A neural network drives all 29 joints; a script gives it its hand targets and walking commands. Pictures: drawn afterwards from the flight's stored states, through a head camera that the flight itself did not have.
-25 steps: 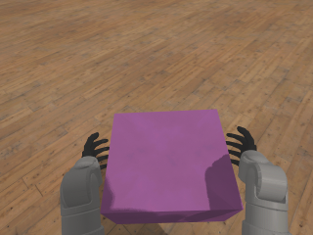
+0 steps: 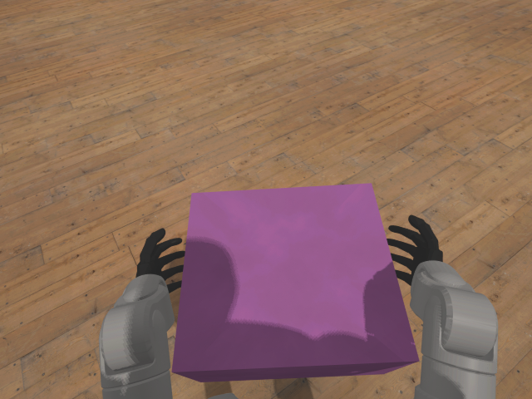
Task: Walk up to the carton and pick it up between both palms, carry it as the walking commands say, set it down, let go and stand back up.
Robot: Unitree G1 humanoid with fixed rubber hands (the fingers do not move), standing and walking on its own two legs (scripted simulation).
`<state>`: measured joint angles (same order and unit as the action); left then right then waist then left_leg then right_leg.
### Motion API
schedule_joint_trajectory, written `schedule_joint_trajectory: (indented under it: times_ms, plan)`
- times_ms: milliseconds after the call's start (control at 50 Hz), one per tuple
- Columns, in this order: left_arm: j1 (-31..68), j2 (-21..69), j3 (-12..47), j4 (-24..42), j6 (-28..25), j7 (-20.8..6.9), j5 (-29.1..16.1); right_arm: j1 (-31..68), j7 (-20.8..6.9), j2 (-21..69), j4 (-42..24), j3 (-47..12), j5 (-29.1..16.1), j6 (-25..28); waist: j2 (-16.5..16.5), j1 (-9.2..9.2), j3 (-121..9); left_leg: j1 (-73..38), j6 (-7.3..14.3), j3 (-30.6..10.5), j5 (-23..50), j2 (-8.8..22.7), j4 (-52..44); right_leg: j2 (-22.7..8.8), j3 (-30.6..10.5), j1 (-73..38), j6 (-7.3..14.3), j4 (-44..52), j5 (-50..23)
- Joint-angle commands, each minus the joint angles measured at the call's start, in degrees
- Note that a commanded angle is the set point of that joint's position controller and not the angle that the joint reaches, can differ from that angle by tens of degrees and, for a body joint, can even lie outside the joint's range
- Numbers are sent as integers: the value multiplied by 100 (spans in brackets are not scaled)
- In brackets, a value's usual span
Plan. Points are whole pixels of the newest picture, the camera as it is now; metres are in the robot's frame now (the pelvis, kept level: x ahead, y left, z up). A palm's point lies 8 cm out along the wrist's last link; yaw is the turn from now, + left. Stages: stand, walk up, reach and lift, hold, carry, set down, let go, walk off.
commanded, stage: carry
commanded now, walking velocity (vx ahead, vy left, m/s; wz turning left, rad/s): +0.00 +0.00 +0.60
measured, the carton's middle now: (286, 282) +0.29 -0.01 +0.00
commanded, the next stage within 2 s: none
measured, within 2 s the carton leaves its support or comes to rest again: neither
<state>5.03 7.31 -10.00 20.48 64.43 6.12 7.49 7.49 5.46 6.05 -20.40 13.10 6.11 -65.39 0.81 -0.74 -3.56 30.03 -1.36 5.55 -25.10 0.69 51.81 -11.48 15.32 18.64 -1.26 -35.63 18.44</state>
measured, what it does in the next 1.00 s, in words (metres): walks backwards, turning left: left foot, then right foot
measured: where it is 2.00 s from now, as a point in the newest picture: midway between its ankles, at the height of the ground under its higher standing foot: outside the picture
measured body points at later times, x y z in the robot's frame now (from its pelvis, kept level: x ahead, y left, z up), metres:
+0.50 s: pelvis -0.07 +0.00 +0.00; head -0.07 -0.01 +0.45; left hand +0.13 +0.25 +0.08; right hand +0.24 -0.10 +0.07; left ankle -0.02 +0.13 -0.71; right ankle -0.02 -0.10 -0.73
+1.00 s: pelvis -0.14 +0.02 +0.01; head -0.16 +0.02 +0.46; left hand +0.04 +0.30 +0.08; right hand +0.18 -0.04 +0.09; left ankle -0.13 +0.14 -0.73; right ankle -0.02 -0.09 -0.73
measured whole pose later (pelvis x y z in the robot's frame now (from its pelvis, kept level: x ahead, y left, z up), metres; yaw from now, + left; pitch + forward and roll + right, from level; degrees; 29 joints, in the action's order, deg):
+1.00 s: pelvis -0.14 +0.02 +0.01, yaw +21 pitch +1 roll +0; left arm 8.7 3.9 -11.4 15.0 67.3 6.0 5.8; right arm 8.9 6.9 7.6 -16.2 12.3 8.2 -66.2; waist 1.6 1.4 -5.9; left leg 18.2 1.7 4.3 -9.8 -0.2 26.5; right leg -7.4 7.5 19.8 -3.0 -26.3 8.1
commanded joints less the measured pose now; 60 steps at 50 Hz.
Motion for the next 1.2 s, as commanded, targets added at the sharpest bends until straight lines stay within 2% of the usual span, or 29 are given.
schedule_joint_trajectory:
  times_ms: [0, 40, 60, 80, 100, 120, 160, 180, 200, 240, 340, 380, 400, 420, 440, 460, 480, 500, 520, 560, 600, 620, 660, 680, 700, 720, 780, 940, 1180]
  plan:
    - [2545, 4670, 4459, 241, 201, -1854, -2377, 2838, -1944, 4855, -84, -4863, -2716, -124, 1302, 185, -1346, -148, -54, 343, -38, -86, -549, -1158, -505, -1291, 444, 555, -3588]
    - [2382, 4618, 4434, 187, 239, -1843, -2327, 2762, -1967, 4803, -5, -4764, -2736, -156, 1222, 131, -1373, -687, -43, 426, 873, -95, -1979, -1168, -352, -1247, 230, 234, -3116]
    - [2371, 4592, 4447, 178, 249, -1841, -2319, 2747, -1973, 4775, 34, -4700, -2734, -176, 835, 115, -1364, -1162, -53, 167, 1328, 7, -2902, -1013, -234, -1036, -19, -206, -2566]
    - [2492, 4477, 4445, 188, 248, -1837, -2299, 2618, -1999, 4840, 151, -4631, -2728, -197, 252, 51, -1425, -1896, 43, -628, 2013, 556, -3232, -935, -359, -302, -276, -841, -1466]
    - [2721, 4489, 4551, 332, 284, -1839, -2367, 2432, -1999, 4762, 342, -4585, -2708, -159, -1693, 39, -1524, -2736, 828, -2732, 5628, 1983, -2784, -62, -207, 1343, -697, -1790, 674]
    - [2705, 4644, 4631, 280, 280, -1859, -2429, 2354, -1979, 4865, 272, -4628, -2735, -150, -1893, -2, -1777, -3016, 1276, -2735, 6955, 2143, -2583, 115, -743, 1704, -691, -2498, 2073]
    - [3039, 4934, 4761, 312, 188, -1939, -2736, 2488, -1936, 4956, 14, -4682, -2593, -74, -1031, 49, -1784, -2817, 1129, -2076, 6190, 1745, -2511, 203, -1113, 1731, -675, -2804, 1700]
    - [3150, 5062, 4824, 351, 132, -1958, -2840, 2610, -1917, 4993, -141, -4690, -2566, -17, -923, 63, -1716, -2633, 1039, -1898, 5464, 1585, -2613, 249, -1178, 1745, -632, -2700, 1443]
    - [3279, 5109, 4864, 444, 75, -1960, -2926, 2705, -1901, 5067, -236, -4689, -2523, 38, -856, 49, -1697, -2417, 982, -1698, 4581, 1390, -2750, 289, -1222, 1647, -615, -2505, 1187]
    - [3123, 5066, 4841, 418, 42, -1968, -2954, 2625, -1857, 5048, -317, -4640, -2412, 97, -817, 24, -1660, -2167, 973, -1742, 3503, 1269, -2957, 459, -1139, 1478, -549, -2168, 948]
    - [2704, 4787, 4770, 583, 119, -1937, -2798, 2235, -1837, 4984, -369, -4723, -2344, 53, -982, -10, -1784, -1881, 944, -2128, 2751, 1193, -3155, 785, -996, 657, -376, -723, 755]
    - [2592, 4756, 4750, 584, 164, -1934, -2743, 2278, -1837, 4955, -465, -4765, -2355, 16, -1009, 52, -1803, -1542, 784, -1989, 2296, 1007, -3123, 893, -802, -127, -346, 420, 460]
    - [2574, 4761, 4741, 558, 184, -1942, -2739, 2319, -1829, 4940, -469, -4767, -2342, -11, -852, 100, -1779, -1254, 576, -1797, 1863, 784, -2976, 856, -789, -698, -316, 1335, 108]
    - [2562, 4700, 4717, 484, 207, -1958, -2736, 2351, -1819, 4922, -419, -4746, -2304, -40, -269, 131, -1770, -741, 335, -1559, 1233, 496, -2495, 310, -1401, -1337, -226, 1959, 49]
    - [2460, 4578, 4677, 372, 178, -1989, -2645, 2624, -1836, 4890, -543, -4802, -2274, -89, 1439, 171, -1530, 307, 23, -678, 350, -91, -1360, -1185, -3045, -1436, 406, 2319, 414]
    - [2491, 4725, 4699, 430, 183, -2028, -2691, 2810, -1832, 4842, -558, -4851, -2272, -117, 1525, 162, -1415, 213, 19, -516, -432, -56, -202, -1835, -3186, -808, 911, 2235, -293]
    - [2654, 4701, 4687, 438, 202, -2038, -2702, 2860, -1849, 4859, -428, -4902, -2336, -126, 779, 131, -1308, -83, 97, -601, -215, 86, 228, -1502, -2654, -455, 874, 2062, -590]
    - [2736, 4704, 4677, 451, 218, -2033, -2658, 2862, -1869, 4892, -334, -4911, -2377, -121, 501, 91, -1218, -228, 142, -490, -6, 114, 298, -1204, -2161, -242, 671, 1950, -696]
    - [2905, 4681, 4641, 455, 229, -2034, -2624, 2928, -1892, 4940, -290, -4933, -2403, -142, 582, 88, -1146, -240, 155, -378, 69, 132, 90, -951, -1828, -273, 521, 1887, -606]
    - [3039, 4581, 4475, 275, 258, -2029, -2554, 3008, -1916, 4921, -140, -4959, -2513, -175, 1026, 106, -1175, -497, 134, -70, -10, 10, -477, -616, -1454, -329, 468, 1719, -869]
    - [2873, 4534, 4385, 72, 289, -2034, -2509, 2924, -1921, 4852, 67, -4851, -2503, -212, 1172, 146, -1252, -708, 97, 113, -47, -83, -1247, -655, -1544, -571, 564, 1622, -1082]
    - [2797, 4509, 4364, -13, 305, -2036, -2489, 2882, -1927, 4843, 155, -4803, -2500, -230, 1163, 139, -1291, -894, 83, 158, 266, -91, -1861, -692, -1554, -660, 552, 1546, -1282]
    - [2743, 4509, 4367, -65, 321, -2032, -2496, 2853, -1940, 4876, 244, -4713, -2528, -255, 866, 134, -1344, -1520, 42, 2, 1217, 116, -3226, -506, -1318, -568, 247, 1177, -1583]
    - [2738, 4506, 4385, -62, 319, -2027, -2485, 2806, -1970, 4929, 311, -4677, -2546, -271, 567, 133, -1465, -1965, 35, -464, 1476, 557, -3496, -396, -1233, -334, 49, 847, -1420]
    - [2932, 4532, 4439, 13, 346, -2028, -2484, 2805, -2001, 4952, 445, -4627, -2544, -237, -321, 151, -1424, -1958, 291, -1186, 2144, 1158, -3152, 5, -953, 74, -238, 784, -834]
    - [3155, 4660, 4476, -17, 359, -2037, -2494, 2875, -2012, 4985, 460, -4633, -2538, -226, -755, 76, -1339, -1581, 442, -1252, 1949, 1229, -3372, 227, -778, -104, -336, 761, -163]
    - [3595, 4925, 4688, 160, 336, -2069, -2794, 3062, -1985, 5072, 200, -4593, -2514, -193, -673, 58, -1083, -1272, 416, -1134, 829, 1073, -3772, 335, -760, -306, -344, 749, -358]
    - [3581, 4922, 4603, -177, 361, -2162, -2849, 3039, -1947, 5187, 252, -4600, -2388, -211, -504, 84, -1162, -1069, 357, -906, 129, 881, -3700, 372, -890, -488, -223, 1052, -417]
    - [3527, 4968, 4449, -353, 232, -2129, -2633, 3206, -1972, 5272, 223, -4763, -2420, -170, -45, 80, -1316, -1092, 211, -610, 953, 629, -2977, 180, -1228, -575, -75, 1344, -334]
